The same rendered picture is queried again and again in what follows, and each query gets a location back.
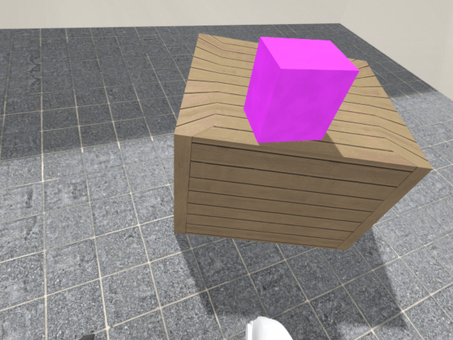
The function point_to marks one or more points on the carton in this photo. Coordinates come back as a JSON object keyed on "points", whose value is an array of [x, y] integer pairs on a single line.
{"points": [[296, 88]]}

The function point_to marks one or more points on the pedestal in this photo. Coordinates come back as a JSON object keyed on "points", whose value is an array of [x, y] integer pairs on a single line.
{"points": [[314, 193]]}

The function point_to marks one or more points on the robot right thigh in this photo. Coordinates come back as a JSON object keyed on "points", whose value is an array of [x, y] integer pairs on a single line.
{"points": [[266, 329]]}

